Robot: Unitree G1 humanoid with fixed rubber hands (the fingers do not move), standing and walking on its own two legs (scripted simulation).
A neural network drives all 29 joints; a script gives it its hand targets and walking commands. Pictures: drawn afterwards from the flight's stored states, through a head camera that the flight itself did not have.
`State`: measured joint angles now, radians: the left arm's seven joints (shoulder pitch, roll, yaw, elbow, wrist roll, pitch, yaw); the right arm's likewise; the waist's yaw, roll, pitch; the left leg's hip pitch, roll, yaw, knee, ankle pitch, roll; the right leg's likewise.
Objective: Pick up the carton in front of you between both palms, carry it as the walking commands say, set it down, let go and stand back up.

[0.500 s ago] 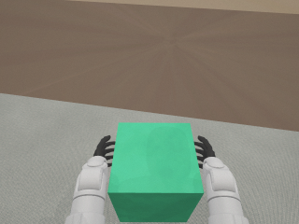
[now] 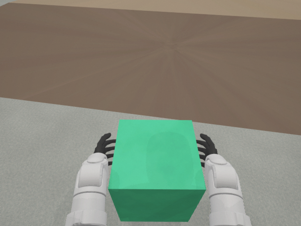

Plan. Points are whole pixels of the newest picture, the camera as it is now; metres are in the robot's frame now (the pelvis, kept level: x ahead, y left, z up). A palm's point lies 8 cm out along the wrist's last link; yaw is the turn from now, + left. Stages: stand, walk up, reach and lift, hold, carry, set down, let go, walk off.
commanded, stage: hold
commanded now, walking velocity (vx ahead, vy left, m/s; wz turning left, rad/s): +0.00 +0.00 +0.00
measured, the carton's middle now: (155, 172) +0.29 +0.00 -0.02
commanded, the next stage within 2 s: carry in 0.12 s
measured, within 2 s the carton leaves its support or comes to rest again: neither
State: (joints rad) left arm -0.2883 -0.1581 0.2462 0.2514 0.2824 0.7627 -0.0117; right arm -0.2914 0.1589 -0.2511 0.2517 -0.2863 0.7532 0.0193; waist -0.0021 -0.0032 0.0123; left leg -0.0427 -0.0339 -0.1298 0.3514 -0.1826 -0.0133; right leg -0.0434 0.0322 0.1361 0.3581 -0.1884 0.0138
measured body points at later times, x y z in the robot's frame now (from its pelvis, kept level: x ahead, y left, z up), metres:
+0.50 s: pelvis +0.09 +0.00 -0.02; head +0.05 +0.00 +0.43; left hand +0.38 +0.15 +0.07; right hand +0.38 -0.16 +0.07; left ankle +0.03 +0.12 -0.75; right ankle +0.02 -0.14 -0.74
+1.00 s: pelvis +0.37 +0.01 -0.02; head +0.36 +0.01 +0.43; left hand +0.62 +0.17 +0.07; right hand +0.63 -0.13 +0.07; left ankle +0.51 +0.10 -0.73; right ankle +0.17 -0.10 -0.75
